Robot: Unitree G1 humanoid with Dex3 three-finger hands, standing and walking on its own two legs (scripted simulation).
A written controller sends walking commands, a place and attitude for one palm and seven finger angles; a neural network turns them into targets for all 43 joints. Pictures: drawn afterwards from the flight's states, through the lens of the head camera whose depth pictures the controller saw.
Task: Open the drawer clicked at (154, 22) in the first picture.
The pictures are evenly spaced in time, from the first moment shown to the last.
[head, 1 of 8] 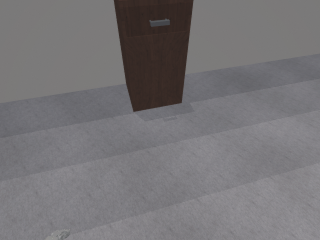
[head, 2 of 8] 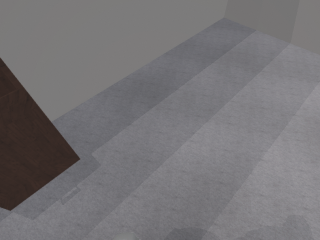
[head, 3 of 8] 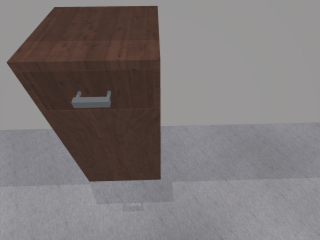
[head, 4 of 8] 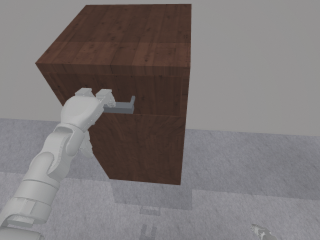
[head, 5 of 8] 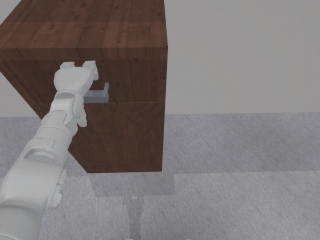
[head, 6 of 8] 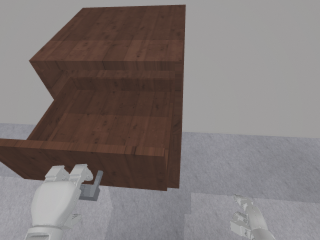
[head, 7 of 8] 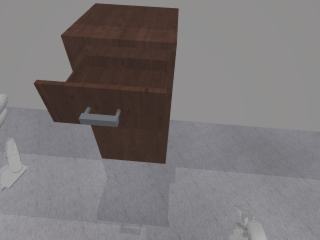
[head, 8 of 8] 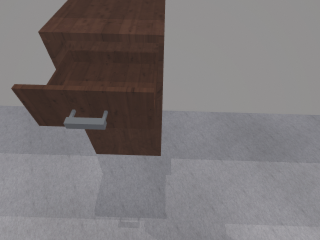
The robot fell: no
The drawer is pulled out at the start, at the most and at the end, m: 0.00 0.30 0.28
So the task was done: yes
